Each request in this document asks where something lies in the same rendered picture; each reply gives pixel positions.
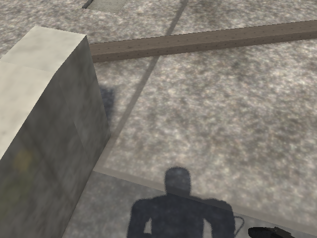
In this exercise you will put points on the robot right hand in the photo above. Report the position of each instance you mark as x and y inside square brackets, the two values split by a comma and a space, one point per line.
[267, 232]

